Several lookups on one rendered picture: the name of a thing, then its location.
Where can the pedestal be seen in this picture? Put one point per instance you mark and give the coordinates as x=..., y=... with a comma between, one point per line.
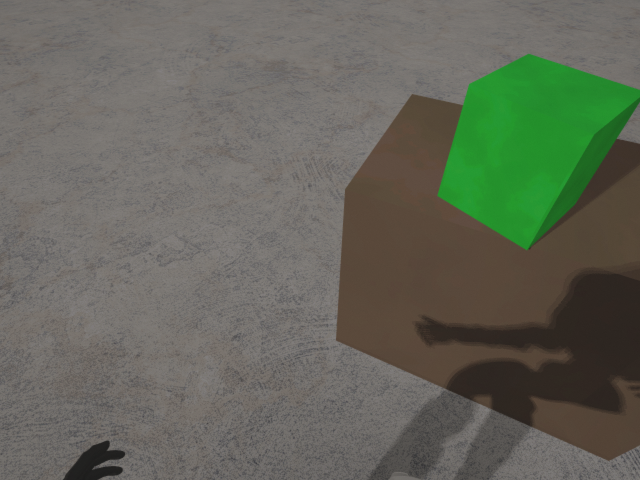
x=548, y=336

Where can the carton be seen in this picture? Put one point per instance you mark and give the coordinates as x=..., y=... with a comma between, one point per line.
x=530, y=137

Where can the robot left hand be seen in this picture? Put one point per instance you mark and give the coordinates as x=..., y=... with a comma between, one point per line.
x=97, y=454

